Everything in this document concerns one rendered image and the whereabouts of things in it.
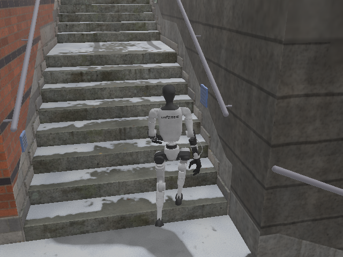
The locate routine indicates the stairs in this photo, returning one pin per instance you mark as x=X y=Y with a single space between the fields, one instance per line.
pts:
x=94 y=164
x=83 y=21

